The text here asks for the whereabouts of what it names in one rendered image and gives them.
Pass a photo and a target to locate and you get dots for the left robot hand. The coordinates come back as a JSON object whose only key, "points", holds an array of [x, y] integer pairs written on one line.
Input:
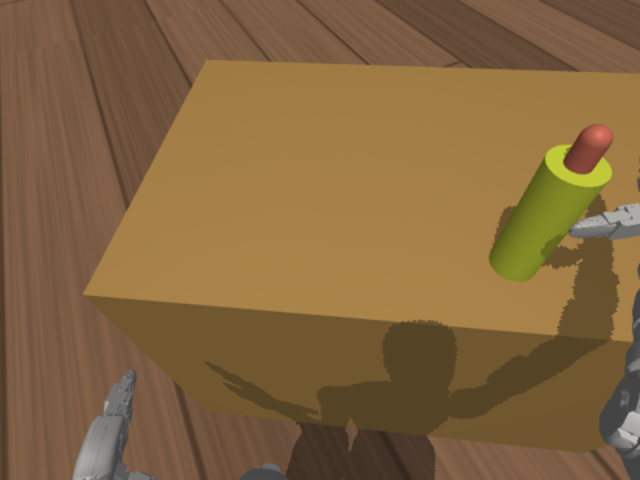
{"points": [[100, 457]]}

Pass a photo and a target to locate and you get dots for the right robot hand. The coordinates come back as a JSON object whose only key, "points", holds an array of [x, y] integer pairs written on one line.
{"points": [[624, 222]]}

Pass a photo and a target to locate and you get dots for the bottle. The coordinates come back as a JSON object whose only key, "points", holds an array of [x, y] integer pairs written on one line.
{"points": [[567, 181]]}

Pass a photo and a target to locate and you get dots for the right robot arm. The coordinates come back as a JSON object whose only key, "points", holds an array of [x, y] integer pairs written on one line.
{"points": [[619, 421]]}

